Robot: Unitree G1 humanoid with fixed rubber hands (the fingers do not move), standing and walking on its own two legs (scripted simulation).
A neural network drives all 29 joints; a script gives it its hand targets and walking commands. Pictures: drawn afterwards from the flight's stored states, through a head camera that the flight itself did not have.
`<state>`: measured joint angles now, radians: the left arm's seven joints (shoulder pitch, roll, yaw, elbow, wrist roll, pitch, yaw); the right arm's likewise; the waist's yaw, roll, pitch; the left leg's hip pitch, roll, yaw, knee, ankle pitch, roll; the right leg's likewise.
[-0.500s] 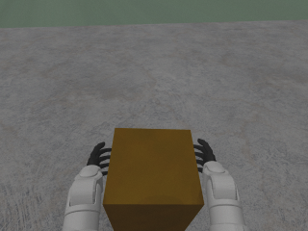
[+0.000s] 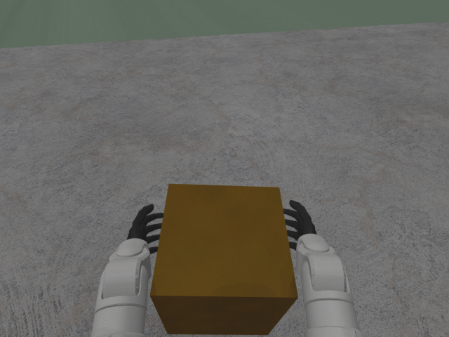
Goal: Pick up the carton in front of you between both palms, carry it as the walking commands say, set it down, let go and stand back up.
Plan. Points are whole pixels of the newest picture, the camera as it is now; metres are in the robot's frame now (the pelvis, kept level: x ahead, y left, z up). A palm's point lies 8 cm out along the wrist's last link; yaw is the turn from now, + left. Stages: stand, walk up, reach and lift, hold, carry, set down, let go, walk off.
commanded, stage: carry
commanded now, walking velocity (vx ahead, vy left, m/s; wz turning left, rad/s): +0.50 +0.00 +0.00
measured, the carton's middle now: (221, 263) +0.30 +0.00 -0.03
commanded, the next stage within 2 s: none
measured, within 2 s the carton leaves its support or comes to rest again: neither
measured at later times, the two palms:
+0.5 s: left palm (146, 170) +0.53 +0.17 +0.02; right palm (269, 168) +0.51 -0.12 +0.03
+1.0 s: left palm (158, 127) +0.68 +0.16 +0.04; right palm (264, 123) +0.68 -0.14 +0.04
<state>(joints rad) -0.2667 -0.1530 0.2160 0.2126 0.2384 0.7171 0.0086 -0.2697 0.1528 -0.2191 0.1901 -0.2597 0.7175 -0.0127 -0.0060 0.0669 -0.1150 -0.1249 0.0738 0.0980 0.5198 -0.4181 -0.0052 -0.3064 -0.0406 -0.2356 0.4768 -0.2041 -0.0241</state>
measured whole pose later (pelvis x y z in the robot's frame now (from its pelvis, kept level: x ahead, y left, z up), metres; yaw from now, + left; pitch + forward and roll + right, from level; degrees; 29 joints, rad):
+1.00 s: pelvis +0.38 +0.02 +0.00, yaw -1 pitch +4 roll -1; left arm -0.24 -0.15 0.19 0.16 0.24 0.72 0.01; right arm -0.26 0.15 -0.20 0.15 -0.23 0.72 -0.02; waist -0.01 0.02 -0.09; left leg -0.14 0.07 0.17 0.52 -0.40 -0.03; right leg -0.33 -0.05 -0.21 0.54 -0.26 -0.03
